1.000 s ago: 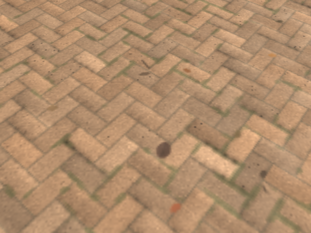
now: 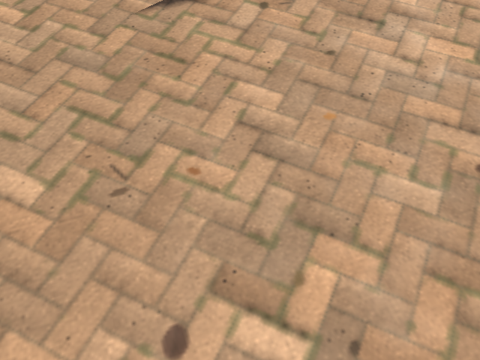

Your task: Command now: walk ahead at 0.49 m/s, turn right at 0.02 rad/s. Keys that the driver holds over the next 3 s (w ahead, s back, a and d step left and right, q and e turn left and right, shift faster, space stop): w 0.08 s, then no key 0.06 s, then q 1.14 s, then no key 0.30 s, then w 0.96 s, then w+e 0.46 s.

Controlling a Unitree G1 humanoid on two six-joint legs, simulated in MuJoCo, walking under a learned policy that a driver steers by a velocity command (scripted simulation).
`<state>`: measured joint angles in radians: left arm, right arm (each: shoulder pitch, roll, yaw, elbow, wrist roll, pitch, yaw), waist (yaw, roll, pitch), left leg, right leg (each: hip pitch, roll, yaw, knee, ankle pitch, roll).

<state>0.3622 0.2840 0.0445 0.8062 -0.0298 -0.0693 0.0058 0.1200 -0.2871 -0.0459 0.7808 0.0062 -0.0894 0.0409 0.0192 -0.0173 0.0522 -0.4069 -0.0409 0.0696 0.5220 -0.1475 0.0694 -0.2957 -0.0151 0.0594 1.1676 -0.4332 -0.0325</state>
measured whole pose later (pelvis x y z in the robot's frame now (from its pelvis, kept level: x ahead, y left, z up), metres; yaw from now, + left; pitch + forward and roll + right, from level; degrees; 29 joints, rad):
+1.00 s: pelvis +0.24 +0.00 +0.02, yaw +26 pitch +3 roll -3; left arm 0.09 0.32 0.10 0.76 0.00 0.01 0.05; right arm 0.23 -0.30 -0.07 0.67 0.00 0.03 -0.03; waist -0.01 -0.03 0.03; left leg -0.29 -0.02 -0.08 0.46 -0.20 0.06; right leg -0.56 0.01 0.04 1.04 -0.34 0.07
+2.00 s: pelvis +0.32 +0.03 +0.00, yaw +43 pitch +1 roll +1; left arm 0.15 0.31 0.05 0.77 -0.03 -0.08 -0.04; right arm 0.40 -0.30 -0.07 0.74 0.02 -0.03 0.00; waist -0.05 0.01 -0.01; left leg -0.09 0.01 -0.06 0.45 -0.38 -0.01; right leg -0.35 -0.02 -0.04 0.54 -0.22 -0.03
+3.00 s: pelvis +0.71 +0.38 +0.00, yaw +30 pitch +2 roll +3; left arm 0.10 0.26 0.03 0.69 -0.02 -0.04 -0.05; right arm 0.31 -0.29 -0.07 0.84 0.01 -0.07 0.00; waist -0.07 -0.03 0.04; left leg 0.11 -0.03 0.23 0.23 -0.36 0.00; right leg -0.61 -0.07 -0.02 0.62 -0.03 -0.05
